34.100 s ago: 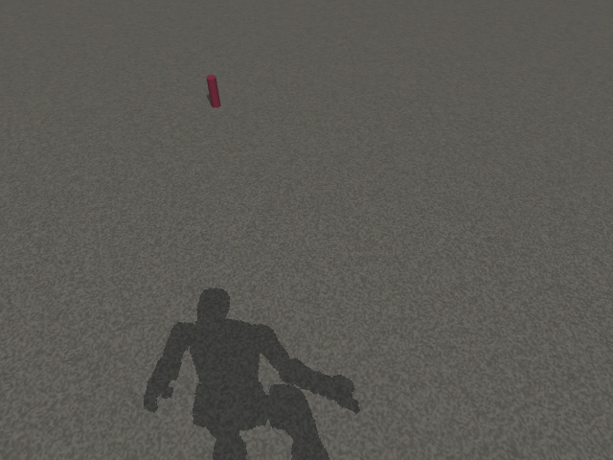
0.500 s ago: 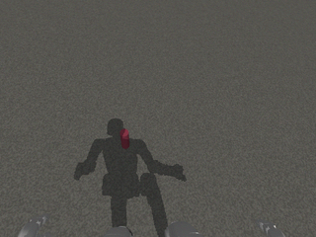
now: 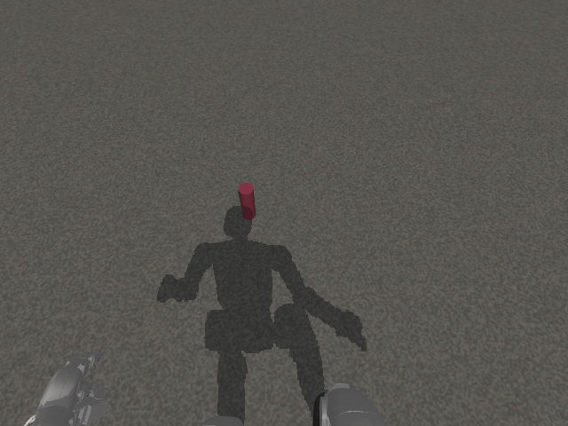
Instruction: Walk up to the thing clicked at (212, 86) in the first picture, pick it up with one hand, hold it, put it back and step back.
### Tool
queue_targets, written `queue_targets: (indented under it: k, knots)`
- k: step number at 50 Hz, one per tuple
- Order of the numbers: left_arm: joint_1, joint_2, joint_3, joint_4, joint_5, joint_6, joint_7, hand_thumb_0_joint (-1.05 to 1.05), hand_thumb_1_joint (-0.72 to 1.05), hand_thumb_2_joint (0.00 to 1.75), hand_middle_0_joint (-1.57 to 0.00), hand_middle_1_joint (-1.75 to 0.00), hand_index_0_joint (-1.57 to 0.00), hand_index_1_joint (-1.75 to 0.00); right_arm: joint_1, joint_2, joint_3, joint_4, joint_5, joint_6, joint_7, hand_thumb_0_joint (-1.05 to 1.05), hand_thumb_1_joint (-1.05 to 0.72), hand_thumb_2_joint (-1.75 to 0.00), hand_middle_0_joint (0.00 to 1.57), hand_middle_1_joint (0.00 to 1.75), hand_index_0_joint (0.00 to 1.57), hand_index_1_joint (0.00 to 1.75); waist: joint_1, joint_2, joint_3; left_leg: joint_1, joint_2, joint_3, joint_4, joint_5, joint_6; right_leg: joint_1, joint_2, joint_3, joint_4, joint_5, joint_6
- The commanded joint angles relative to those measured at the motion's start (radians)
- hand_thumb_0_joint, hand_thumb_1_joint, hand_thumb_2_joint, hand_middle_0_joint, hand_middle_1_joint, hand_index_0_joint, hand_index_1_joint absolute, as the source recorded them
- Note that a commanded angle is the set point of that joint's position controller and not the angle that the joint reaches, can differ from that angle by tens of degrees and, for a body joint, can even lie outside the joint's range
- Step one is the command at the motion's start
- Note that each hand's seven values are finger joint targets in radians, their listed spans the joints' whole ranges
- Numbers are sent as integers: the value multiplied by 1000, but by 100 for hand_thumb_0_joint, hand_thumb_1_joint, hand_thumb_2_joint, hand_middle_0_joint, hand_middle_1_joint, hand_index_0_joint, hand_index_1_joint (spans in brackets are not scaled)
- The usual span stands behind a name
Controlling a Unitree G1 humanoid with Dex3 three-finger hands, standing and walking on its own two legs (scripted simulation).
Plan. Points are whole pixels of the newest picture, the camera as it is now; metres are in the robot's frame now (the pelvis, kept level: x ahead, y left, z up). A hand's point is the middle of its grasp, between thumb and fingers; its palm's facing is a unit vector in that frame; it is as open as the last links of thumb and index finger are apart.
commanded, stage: step back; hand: left
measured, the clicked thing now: (247, 202) +0.87 +0.13 -0.66
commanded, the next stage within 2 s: stand in 1.50 s
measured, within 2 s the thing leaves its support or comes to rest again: neither
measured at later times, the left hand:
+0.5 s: hand out of the picture -0.07 +0.23 -0.13, palm faces -0.07 -0.92 -0.40, open 7.4 cm
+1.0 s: hand out of the picture -0.09 +0.24 -0.13, palm faces -0.02 -0.92 -0.39, open 7.4 cm
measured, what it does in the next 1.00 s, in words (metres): walks backwards: right foot, then left foot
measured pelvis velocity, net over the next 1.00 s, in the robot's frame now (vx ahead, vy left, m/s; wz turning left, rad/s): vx -0.17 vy -0.04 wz -0.04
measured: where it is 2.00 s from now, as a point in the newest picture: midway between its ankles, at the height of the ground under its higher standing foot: outside the picture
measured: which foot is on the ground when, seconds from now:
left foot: down 0.00-0.38, up 0.40-0.62, down 0.64-0.94, up 0.96-1.00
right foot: down 0.00-0.02, up 0.04-0.34, down 0.36-1.00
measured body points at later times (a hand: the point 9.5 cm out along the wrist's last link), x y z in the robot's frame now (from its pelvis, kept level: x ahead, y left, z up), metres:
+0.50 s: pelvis -0.15 -0.03 +0.01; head -0.13 -0.04 +0.46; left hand -0.07 +0.28 -0.10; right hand -0.05 -0.34 -0.11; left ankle -0.10 +0.12 -0.68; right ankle -0.17 -0.14 -0.72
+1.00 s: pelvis -0.17 -0.04 +0.01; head -0.17 -0.04 +0.46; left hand -0.09 +0.28 -0.10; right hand -0.13 -0.35 -0.12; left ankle -0.17 +0.10 -0.70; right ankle -0.15 -0.14 -0.72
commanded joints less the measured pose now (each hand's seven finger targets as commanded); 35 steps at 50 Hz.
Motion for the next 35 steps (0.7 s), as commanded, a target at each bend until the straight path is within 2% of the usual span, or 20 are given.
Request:
queue_targets:
  k: [1, 2, 3, 6, 10, 13, 15, 17, 18, 19, 20, 21, 22, 24, 28, 31, 32, 33, 34, 35]
  knots:
    - [76, 159, 29, -77, -20, 7, 4, 0, 90, 90, -20, -30, -20, -30, 35, -286, -90, -68, -37, -30, -7, 0, -90, -90, 20, 30, 20, 30, 42, 143, -278, 151, 280, -331, -301, 477, 111, -11, 43, 70, 204, -78, -33]
    - [-17, 190, 46, -91, -20, 7, 18, 0, 90, 90, -20, -30, -20, -30, -9, -369, -99, -96, -32, -23, 2, 0, -90, -90, 20, 30, 20, 30, -12, 234, -243, -18, 424, -443, -324, 504, 261, -17, 113, 93, 350, -416, -12]
    - [-64, 217, 57, -83, -7, 8, 23, 0, 90, 90, -20, -30, -20, -30, -46, -372, -102, -107, -35, -30, -2, 0, -90, -90, 20, 30, 20, 30, -32, 249, -179, -164, 475, -520, -361, 488, 321, 36, 98, 186, 505, -445, -7]
    - [57, 194, 51, -24, -32, 11, 8, 0, 90, 90, -20, -30, -20, -30, -152, -240, -60, -126, -38, -38, -14, 0, -90, -90, 20, 30, 20, 30, 65, 120, -153, -62, 273, -183, -236, 665, 212, -40, 155, 233, 625, -305, -19]
    - [41, 167, 46, -30, -16, -6, 2, 0, 90, 90, -20, -30, -20, -30, -53, -210, -60, -102, -19, -34, -11, 0, -90, -90, 20, 30, 20, 30, 11, 132, -186, 137, 251, -167, -167, 672, 209, -68, 128, 183, 397, -309, 20]
    - [54, 159, 31, -20, -13, -37, 0, 0, 90, 90, -20, -30, -20, -30, -18, -222, -65, -93, -16, -33, -8, 0, -90, -90, 20, 30, 20, 30, -23, 175, -278, 261, 269, -163, -139, 546, 231, -12, 77, 102, 88, -301, 26]
    - [108, 151, 29, 22, -13, -55, 0, 0, 90, 90, -20, -30, -20, -30, -50, -245, -68, -93, -15, -22, -1, 0, -90, -90, 20, 30, 20, 30, -1, 213, -315, 208, 261, -144, -91, 506, 204, 128, 71, 58, -164, -223, 4]
    - [179, 168, 36, 83, 1, -69, 6, 0, 90, 90, -20, -30, -20, -30, -105, -225, -57, -103, -6, -8, 7, 0, -90, -90, 20, 30, 20, 30, 39, 164, -327, 73, 217, -87, 8, 472, 143, 310, 70, 63, -385, 6, -26]
    - [179, 228, 52, 91, 13, -76, 6, 0, 90, 90, -20, -30, -20, -30, -106, -180, -44, -113, -2, -10, 9, 0, -90, -90, 20, 30, 20, 30, 36, 45, -307, -118, 151, -64, 83, 298, 92, 397, -10, 250, -323, 38, -59]
    - [161, 295, 71, 81, 14, -77, 3, 0, 90, 90, -20, -30, -20, -30, -105, -135, -27, -134, -2, -14, 10, 0, -90, -90, 20, 30, 20, 30, 37, -158, -255, -344, 30, -18, 140, -54, 32, 422, -166, 473, -337, -27, -120]
    - [81, 378, 80, 52, 17, -74, 3, 0, 90, 90, -20, -30, -20, -30, -165, -177, -47, -127, -7, -11, -7, 0, -90, -90, 20, 30, 20, 30, 79, -208, -213, -198, 38, -82, 258, -195, 3, 123, -332, 590, -349, -65, -270]
    - [13, 339, 71, 37, 11, -74, 3, 0, 90, 90, -20, -30, -20, -30, -153, -211, -62, -102, -1, -13, -3, 0, -90, -90, 20, 30, 20, 30, 46, -176, -132, -113, 57, -110, 325, -157, 4, -25, -326, 560, -366, -91, -266]
    - [-6, 288, 55, 35, 6, -75, 0, 0, 90, 90, -20, -30, -20, -30, -145, -215, -61, -84, 0, -13, 4, 0, -90, -90, 20, 30, 20, 30, 28, -130, -91, -102, 35, -99, 319, -108, 10, -43, -255, 442, -367, -74, -228]
    - [-3, 236, 47, 48, 5, -84, 4, 0, 90, 90, -20, -30, -20, -30, -119, -170, -44, -57, 8, -24, 8, 0, -90, -90, 20, 30, 20, 30, 18, -129, -91, -167, -6, -69, 289, -32, 8, 88, -150, 281, -306, 45, -170]
    - [80, 253, 54, 76, 16, -89, -7, 0, 90, 90, -20, -30, -20, -30, -126, -154, -37, -48, -6, -47, 17, 0, -90, -90, 20, 30, 20, 30, 72, -175, -120, -186, 20, -12, 55, -63, -4, 233, -145, 312, -318, -146, -161]
    - [41, 252, 45, 75, 5, -71, -19, 0, 90, 90, -20, -30, -20, -30, -51, -148, -47, -4, -9, -69, 25, 0, -90, -90, 20, 30, 20, 30, 31, -168, -149, -3, 8, 61, -235, -15, 0, 191, -143, 272, -281, -254, -156]
    - [55, 223, 27, 73, 4, -65, -22, 0, 90, 90, -20, -30, -20, -30, -23, -160, -57, 15, -15, -77, 21, 0, -90, -90, 20, 30, 20, 30, 13, -131, -172, 117, 8, 27, -322, 61, 15, 129, -116, 241, -205, -208, -125]
    - [78, 171, 13, 72, 0, -64, -22, 0, 90, 90, -20, -30, -20, -30, 23, -191, -72, 30, -27, -85, 16, 0, -90, -90, 20, 30, 20, 30, 3, -4, -215, 252, 113, -161, -367, 31, 41, 14, -65, 184, -57, -192, -82]
    - [66, 112, -6, 70, -22, -67, -24, 0, 90, 90, -20, -30, -20, -30, -6, -243, -78, 20, -31, -91, 14, 0, -90, -90, 20, 30, 20, 30, 7, 183, -205, 262, 296, -454, -454, -145, 122, -136, 64, 60, 82, -260, -26]
    - [6, 217, 27, 87, -11, -67, -13, 0, 90, 90, -20, -30, -20, -30, -18, -311, -88, 14, -28, -89, 19, 0, -90, -90, 20, 30, 20, 30, -18, 124, -142, 57, 378, -537, -473, -361, 216, -82, 18, 94, 164, -335, -29]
